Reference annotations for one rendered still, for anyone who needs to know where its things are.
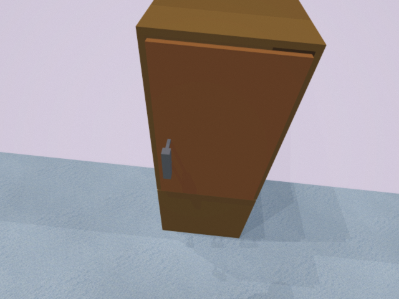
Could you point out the handle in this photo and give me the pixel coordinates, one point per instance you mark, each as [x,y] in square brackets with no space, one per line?
[166,160]

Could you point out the cupboard door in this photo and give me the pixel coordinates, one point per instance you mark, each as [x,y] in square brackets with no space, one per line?
[224,109]

